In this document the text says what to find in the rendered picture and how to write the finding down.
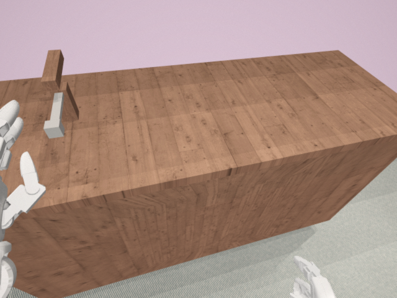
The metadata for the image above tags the left robot forearm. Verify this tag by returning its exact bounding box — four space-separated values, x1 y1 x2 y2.
0 241 17 298

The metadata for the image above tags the robot left hand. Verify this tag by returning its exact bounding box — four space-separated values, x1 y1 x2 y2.
0 100 46 242

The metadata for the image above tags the robot right hand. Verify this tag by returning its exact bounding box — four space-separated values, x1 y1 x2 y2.
290 256 336 298

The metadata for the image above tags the counter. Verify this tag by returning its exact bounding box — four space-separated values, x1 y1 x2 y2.
0 50 397 298

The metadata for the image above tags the tap lever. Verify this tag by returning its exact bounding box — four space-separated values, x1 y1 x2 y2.
43 93 65 138

